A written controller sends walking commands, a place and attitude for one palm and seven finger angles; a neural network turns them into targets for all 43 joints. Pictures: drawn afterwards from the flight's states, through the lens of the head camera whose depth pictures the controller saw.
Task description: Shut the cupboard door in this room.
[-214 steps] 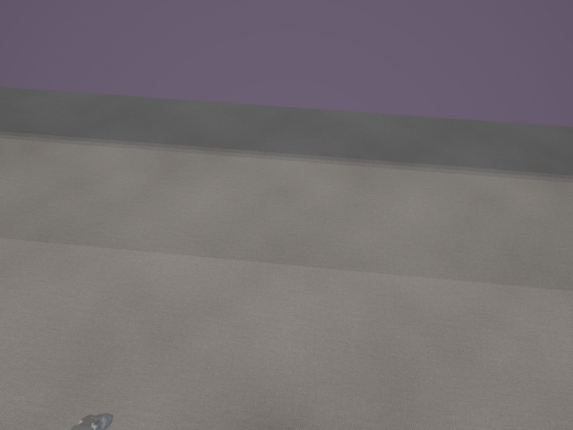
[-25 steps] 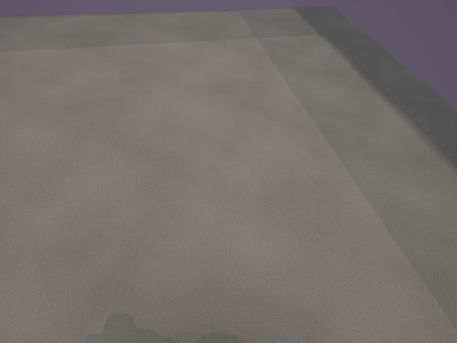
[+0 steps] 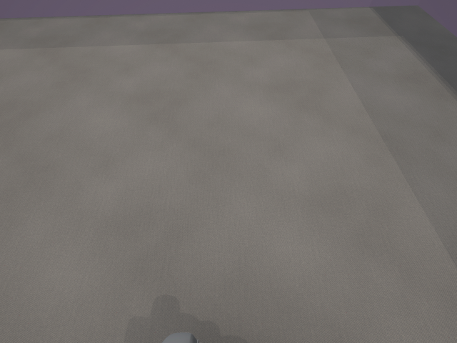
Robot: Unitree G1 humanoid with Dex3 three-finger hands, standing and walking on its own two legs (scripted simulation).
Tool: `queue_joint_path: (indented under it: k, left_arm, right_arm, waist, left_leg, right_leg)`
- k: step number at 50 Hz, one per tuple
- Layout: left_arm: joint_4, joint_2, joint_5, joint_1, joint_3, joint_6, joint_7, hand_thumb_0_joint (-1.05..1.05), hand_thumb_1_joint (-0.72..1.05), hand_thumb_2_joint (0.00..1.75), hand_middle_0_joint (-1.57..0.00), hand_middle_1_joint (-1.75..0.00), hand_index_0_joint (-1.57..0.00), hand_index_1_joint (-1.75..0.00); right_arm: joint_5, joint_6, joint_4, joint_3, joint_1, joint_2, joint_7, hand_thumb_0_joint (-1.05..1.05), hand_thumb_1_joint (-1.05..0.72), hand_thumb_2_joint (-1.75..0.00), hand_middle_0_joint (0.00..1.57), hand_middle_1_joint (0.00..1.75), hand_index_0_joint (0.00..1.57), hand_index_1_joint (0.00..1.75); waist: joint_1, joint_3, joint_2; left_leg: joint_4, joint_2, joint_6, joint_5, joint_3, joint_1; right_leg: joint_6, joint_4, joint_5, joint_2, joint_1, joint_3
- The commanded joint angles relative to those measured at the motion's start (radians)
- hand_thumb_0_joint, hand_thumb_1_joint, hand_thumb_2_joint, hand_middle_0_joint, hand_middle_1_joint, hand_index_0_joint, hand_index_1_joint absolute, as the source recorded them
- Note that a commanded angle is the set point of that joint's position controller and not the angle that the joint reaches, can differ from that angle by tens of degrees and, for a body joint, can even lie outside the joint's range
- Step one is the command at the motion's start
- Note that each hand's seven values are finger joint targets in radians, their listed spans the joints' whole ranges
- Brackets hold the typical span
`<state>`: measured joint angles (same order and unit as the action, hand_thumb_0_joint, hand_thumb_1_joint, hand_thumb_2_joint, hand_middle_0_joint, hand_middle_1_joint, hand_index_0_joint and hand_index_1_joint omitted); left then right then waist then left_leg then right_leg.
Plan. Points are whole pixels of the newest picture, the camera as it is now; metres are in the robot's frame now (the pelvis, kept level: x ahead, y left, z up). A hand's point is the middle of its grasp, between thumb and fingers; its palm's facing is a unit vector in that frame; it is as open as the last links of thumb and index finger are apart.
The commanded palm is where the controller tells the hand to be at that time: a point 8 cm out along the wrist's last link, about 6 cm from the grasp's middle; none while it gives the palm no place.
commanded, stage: turn or walk to find it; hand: left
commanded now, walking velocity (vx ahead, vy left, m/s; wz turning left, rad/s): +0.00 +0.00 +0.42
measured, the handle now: out of the picture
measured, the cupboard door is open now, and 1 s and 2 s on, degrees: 78 78 78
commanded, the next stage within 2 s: none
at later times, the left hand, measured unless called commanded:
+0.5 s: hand out of the picture +0.05 +0.24 -0.15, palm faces +0.22 -0.94 -0.27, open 7.4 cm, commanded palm none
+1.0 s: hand out of the picture -0.11 +0.23 -0.19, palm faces +0.45 -0.86 -0.24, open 7.4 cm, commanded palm none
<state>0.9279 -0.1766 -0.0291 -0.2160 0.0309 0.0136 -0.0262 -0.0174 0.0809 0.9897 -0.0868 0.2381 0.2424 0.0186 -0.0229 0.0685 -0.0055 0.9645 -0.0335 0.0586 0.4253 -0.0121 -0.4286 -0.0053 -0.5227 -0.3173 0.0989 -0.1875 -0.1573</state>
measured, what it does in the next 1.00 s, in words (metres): steps on the spot, turning left: left foot, then right foot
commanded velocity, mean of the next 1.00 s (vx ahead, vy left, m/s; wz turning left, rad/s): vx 0.00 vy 0.00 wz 0.42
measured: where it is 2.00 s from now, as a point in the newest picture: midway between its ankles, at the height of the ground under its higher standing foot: outside the picture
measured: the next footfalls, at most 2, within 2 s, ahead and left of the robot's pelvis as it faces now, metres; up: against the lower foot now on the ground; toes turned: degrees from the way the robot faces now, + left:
left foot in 0.12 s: +0.03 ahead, +0.15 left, +0.00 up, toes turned +8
right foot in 0.54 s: +0.06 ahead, -0.09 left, +0.00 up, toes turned +9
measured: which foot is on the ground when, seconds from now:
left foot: up 0.00-0.10, down 0.12-0.54, up 0.56-0.92, down 0.94-1.00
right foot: down 0.00-0.12, up 0.14-0.52, down 0.54-0.94, up 0.96-1.00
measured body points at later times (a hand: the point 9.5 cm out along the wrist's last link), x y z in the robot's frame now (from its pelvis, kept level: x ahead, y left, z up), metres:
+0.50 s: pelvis -0.01 +0.02 +0.00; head +0.01 +0.01 +0.45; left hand +0.04 +0.29 -0.13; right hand +0.11 -0.21 -0.15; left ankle -0.01 +0.14 -0.74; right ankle +0.01 -0.10 -0.72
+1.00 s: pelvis -0.04 +0.03 -0.01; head -0.02 +0.06 +0.44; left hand -0.13 +0.28 -0.17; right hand +0.13 -0.17 -0.14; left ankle -0.10 +0.12 -0.74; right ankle +0.01 -0.10 -0.71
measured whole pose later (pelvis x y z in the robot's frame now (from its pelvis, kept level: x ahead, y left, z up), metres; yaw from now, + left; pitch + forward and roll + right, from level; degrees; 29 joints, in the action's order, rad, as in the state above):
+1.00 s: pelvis -0.04 +0.03 -0.01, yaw +25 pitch +0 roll +0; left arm 0.97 -0.25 -0.02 -0.26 0.06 0.06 -0.03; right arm -0.02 0.03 0.96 -0.05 0.18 0.21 0.01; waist 0.02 0.08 0.06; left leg 0.61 -0.01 -0.02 0.33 -0.07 -0.26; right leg -0.06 -0.86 -0.50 0.14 -0.37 -0.14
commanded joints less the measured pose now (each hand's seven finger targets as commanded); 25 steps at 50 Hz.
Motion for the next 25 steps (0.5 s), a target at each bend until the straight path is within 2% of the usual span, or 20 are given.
queue_joint_path:
  k: [1,3,4,5,6,7,8,9,10,11,12,17,21,23,24,25]
  left_arm:
    - [-0.030,-0.245,-0.004,-0.061,0.071,-0.013,-0.008,0.00,0.90,0.90,-0.20,-0.30,-0.20,-0.30]
    - [-0.028,-0.249,0.001,-0.053,0.073,-0.008,-0.007,0.00,0.90,0.90,-0.20,-0.30,-0.20,-0.30]
    - [-0.026,-0.242,0.009,-0.050,0.072,-0.003,-0.005,0.00,0.90,0.90,-0.20,-0.30,-0.20,-0.30]
    - [-0.043,-0.207,0.017,-0.062,0.068,0.003,-0.001,0.00,0.90,0.90,-0.20,-0.30,-0.20,-0.30]
    - [-0.077,-0.137,0.018,-0.045,0.049,0.007,0.006,0.00,0.90,0.90,-0.20,-0.30,-0.20,-0.30]
    - [-0.087,-0.139,0.009,0.015,0.041,0.020,-0.005,0.00,0.90,0.90,-0.20,-0.30,-0.20,-0.30]
    - [-0.086,-0.138,0.014,0.059,0.046,0.024,-0.005,0.00,0.90,0.90,-0.20,-0.30,-0.20,-0.30]
    - [-0.075,-0.146,0.016,0.075,0.049,0.020,0.001,0.00,0.90,0.90,-0.20,-0.30,-0.20,-0.30]
    - [-0.062,-0.142,0.015,0.063,0.051,0.017,0.007,0.00,0.90,0.90,-0.20,-0.30,-0.20,-0.30]
    - [-0.049,-0.137,0.016,0.028,0.048,0.014,0.012,0.00,0.90,0.90,-0.20,-0.30,-0.20,-0.30]
    - [-0.042,-0.136,0.016,0.022,0.046,0.015,0.013,0.00,0.90,0.90,-0.20,-0.30,-0.20,-0.30]
    - [-0.064,-0.124,0.019,0.047,0.042,0.019,0.011,0.00,0.90,0.90,-0.20,-0.30,-0.20,-0.30]
    - [-0.076,-0.122,0.021,0.034,0.040,0.015,0.007,0.00,0.90,0.90,-0.20,-0.30,-0.20,-0.30]
    - [-0.070,-0.124,0.024,-0.010,0.043,0.009,0.005,0.00,0.90,0.90,-0.20,-0.30,-0.20,-0.30]
    - [-0.061,-0.129,0.023,-0.047,0.044,0.003,0.003,0.00,0.90,0.90,-0.20,-0.30,-0.20,-0.30]
    - [-0.058,-0.148,0.019,-0.079,0.049,-0.006,0.000,0.00,0.90,0.90,-0.20,-0.30,-0.20,-0.30]
  right_arm:
    - [0.009,-0.042,-0.100,0.007,-0.096,0.037,-0.003,0.00,-0.90,-0.90,0.20,0.30,0.20,0.30]
    - [0.008,-0.051,-0.087,0.009,-0.051,0.047,-0.007,0.00,-0.90,-0.90,0.20,0.30,0.20,0.30]
    - [0.006,-0.057,-0.079,0.005,-0.019,0.069,-0.007,0.00,-0.90,-0.90,0.20,0.30,0.20,0.30]
    - [0.000,-0.069,-0.075,-0.009,0.023,0.142,-0.007,0.00,-0.90,-0.90,0.20,0.30,0.20,0.30]
    - [-0.002,-0.071,-0.075,-0.029,0.070,0.232,-0.010,0.00,-0.90,-0.90,0.20,0.30,0.20,0.30]
    - [-0.001,-0.069,-0.049,-0.031,0.118,0.236,-0.021,0.00,-0.90,-0.90,0.20,0.30,0.20,0.30]
    - [-0.004,-0.070,-0.049,-0.027,0.089,0.216,-0.033,0.00,-0.90,-0.90,0.20,0.30,0.20,0.30]
    - [-0.006,-0.070,-0.062,-0.016,0.042,0.183,-0.039,0.00,-0.90,-0.90,0.20,0.30,0.20,0.30]
    - [-0.007,-0.074,-0.073,-0.005,-0.004,0.157,-0.041,0.00,-0.90,-0.90,0.20,0.30,0.20,0.30]
    - [-0.005,-0.078,-0.082,-0.002,-0.031,0.153,-0.042,0.00,-0.90,-0.90,0.20,0.30,0.20,0.30]
    - [-0.004,-0.080,-0.085,-0.002,-0.031,0.155,-0.042,0.00,-0.90,-0.90,0.20,0.30,0.20,0.30]
    - [-0.006,-0.073,-0.086,-0.009,-0.014,0.170,-0.038,0.00,-0.90,-0.90,0.20,0.30,0.20,0.30]
    - [-0.010,-0.062,-0.102,-0.014,-0.040,0.170,-0.031,0.00,-0.90,-0.90,0.20,0.30,0.20,0.30]
    - [-0.010,-0.058,-0.111,-0.018,-0.060,0.169,-0.028,0.00,-0.90,-0.90,0.20,0.30,0.20,0.30]
    - [-0.006,-0.056,-0.118,-0.019,-0.071,0.166,-0.026,0.00,-0.90,-0.90,0.20,0.30,0.20,0.30]
    - [0.000,-0.057,-0.123,-0.018,-0.071,0.143,-0.023,0.00,-0.90,-0.90,0.20,0.30,0.20,0.30]
  waist:
    - [0.063,-0.066,0.216]
    - [0.039,-0.100,0.208]
    - [0.017,-0.120,0.167]
    - [-0.004,-0.170,-0.007]
    - [-0.023,-0.162,-0.297]
    - [-0.061,-0.184,-0.285]
    - [-0.054,-0.134,-0.272]
    - [-0.040,-0.091,-0.225]
    - [-0.014,-0.070,-0.183]
    - [0.005,-0.094,-0.157]
    - [0.002,-0.107,-0.139]
    - [-0.010,-0.111,-0.119]
    - [-0.002,-0.092,-0.158]
    - [0.023,-0.097,-0.148]
    - [0.043,-0.108,-0.134]
    - [0.058,-0.119,-0.072]
  left_leg:
    - [-0.218,0.018,-0.002,0.031,-0.064,0.024]
    - [-0.387,0.030,-0.010,-0.087,-0.091,0.120]
    - [-0.514,0.023,-0.022,-0.212,-0.085,0.226]
    - [-0.577,-0.102,-0.069,-0.438,0.059,0.393]
    - [-0.582,-0.335,-0.181,-0.814,0.338,0.485]
    - [-0.602,-0.362,-0.240,-0.779,0.339,0.408]
    - [-0.607,-0.330,-0.254,-0.726,0.333,0.364]
    - [-0.604,-0.289,-0.250,-0.710,0.300,0.322]
    - [-0.598,-0.247,-0.231,-0.737,0.247,0.302]
    - [-0.589,-0.233,-0.224,-0.758,0.210,0.329]
    - [-0.586,-0.217,-0.222,-0.785,0.196,0.346]
    - [-0.599,-0.212,-0.238,-0.701,0.246,0.339]
    - [-0.599,-0.189,-0.228,-0.604,0.294,0.249]
    - [-0.575,-0.168,-0.211,-0.561,0.308,0.197]
    - [-0.539,-0.143,-0.188,-0.518,0.295,0.159]
    - [-0.477,-0.101,-0.148,-0.433,0.273,0.101]
  right_leg:
    - [0.135,0.085,0.570,0.244,0.103,0.134]
    - [0.089,0.007,0.583,0.222,0.098,0.090]
    - [0.047,-0.062,0.528,0.202,0.043,0.056]
    - [-0.011,-0.214,0.318,0.142,-0.110,0.003]
    - [-0.074,-0.410,-0.259,0.025,-0.342,-0.015]
    - [-0.064,-0.535,-0.347,0.018,-0.322,0.086]
    - [-0.060,-0.595,-0.298,0.021,-0.362,0.126]
    - [-0.060,-0.611,-0.233,0.027,-0.368,0.144]
    - [-0.062,-0.600,-0.180,0.024,-0.348,0.143]
    - [-0.068,-0.576,-0.158,0.020,-0.340,0.132]
    - [-0.071,-0.550,-0.146,0.012,-0.325,0.129]
    - [-0.075,-0.409,-0.148,-0.021,-0.278,0.128]
    - [-0.063,-0.256,-0.131,-0.048,-0.174,0.117]
    - [-0.058,-0.133,-0.055,-0.066,-0.086,0.105]
    - [-0.057,-0.024,0.026,-0.066,-0.014,0.099]
    - [-0.051,0.115,0.114,-0.037,0.082,0.120]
